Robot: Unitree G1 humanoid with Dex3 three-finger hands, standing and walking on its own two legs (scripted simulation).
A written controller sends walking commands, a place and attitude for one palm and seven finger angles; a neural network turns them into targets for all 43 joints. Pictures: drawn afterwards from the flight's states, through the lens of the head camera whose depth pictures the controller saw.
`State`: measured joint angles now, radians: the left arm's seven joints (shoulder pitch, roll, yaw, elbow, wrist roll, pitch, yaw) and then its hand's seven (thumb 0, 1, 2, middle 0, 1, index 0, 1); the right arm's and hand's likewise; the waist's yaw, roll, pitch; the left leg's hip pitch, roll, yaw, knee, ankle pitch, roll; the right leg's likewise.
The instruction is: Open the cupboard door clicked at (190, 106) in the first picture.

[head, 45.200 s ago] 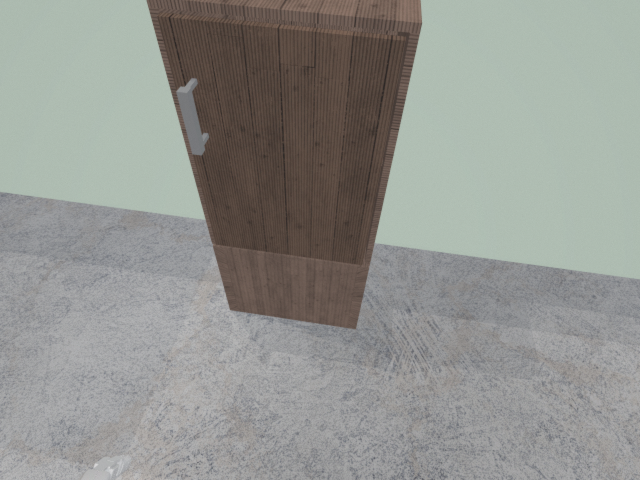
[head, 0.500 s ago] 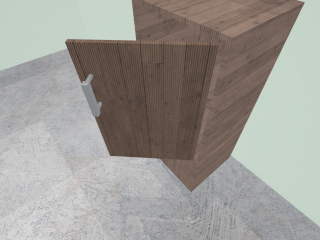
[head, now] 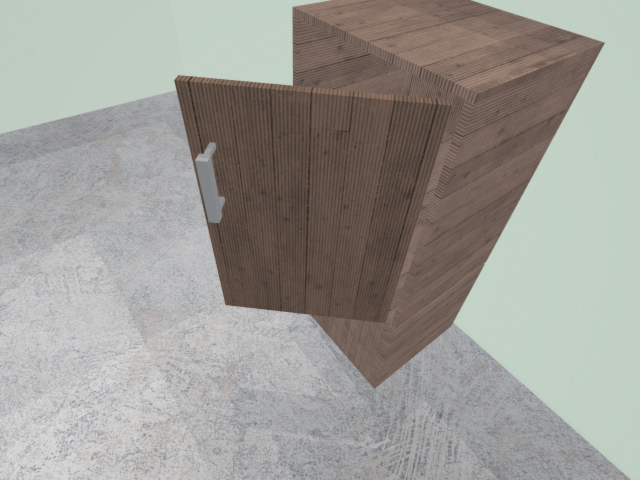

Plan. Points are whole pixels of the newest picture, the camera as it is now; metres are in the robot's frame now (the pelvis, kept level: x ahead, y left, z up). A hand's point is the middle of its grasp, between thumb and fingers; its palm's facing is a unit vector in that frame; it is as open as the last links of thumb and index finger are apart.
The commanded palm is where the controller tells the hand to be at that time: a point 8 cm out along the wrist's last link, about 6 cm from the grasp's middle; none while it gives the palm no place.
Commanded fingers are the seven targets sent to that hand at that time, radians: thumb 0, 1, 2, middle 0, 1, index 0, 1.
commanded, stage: come to a stop and stand still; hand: left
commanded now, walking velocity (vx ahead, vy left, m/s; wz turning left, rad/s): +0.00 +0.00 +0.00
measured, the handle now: (213, 183) +0.57 +0.23 +0.05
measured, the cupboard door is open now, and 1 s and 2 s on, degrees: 46 46 46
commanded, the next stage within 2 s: look again from close up in 0.62 s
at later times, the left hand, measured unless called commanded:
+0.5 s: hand out of the picture -0.01 +0.22 -0.18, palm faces -0.01 -0.98 -0.18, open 7.4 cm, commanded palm none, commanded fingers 0.00 0.90 0.90 -0.20 -0.30 -0.20 -0.30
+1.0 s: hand out of the picture -0.04 +0.20 -0.18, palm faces +0.00 -0.99 -0.16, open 7.4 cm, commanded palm none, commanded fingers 0.00 0.90 0.90 -0.20 -0.30 -0.20 -0.30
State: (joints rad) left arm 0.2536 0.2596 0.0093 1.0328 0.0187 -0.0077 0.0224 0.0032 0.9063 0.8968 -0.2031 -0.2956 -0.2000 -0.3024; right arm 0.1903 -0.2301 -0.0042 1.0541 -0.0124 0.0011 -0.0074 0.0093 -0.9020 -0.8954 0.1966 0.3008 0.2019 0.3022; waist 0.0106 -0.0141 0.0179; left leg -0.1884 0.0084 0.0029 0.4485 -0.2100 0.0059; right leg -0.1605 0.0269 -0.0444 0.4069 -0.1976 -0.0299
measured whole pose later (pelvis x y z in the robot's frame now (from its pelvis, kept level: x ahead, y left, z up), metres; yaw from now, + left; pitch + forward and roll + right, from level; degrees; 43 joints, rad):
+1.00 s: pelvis -0.01 +0.04 +0.00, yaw -1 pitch -2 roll +0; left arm 0.36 0.14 -0.01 1.11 0.03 0.00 0.05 0.00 0.91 0.90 -0.20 -0.30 -0.20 -0.30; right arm 0.26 -0.14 -0.02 1.14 0.00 0.00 -0.02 0.01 -0.90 -0.90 0.20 0.30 0.20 0.30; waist 0.00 -0.02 0.03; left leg -0.19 -0.05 0.05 0.40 -0.17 0.07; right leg -0.19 -0.04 0.01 0.40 -0.17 0.04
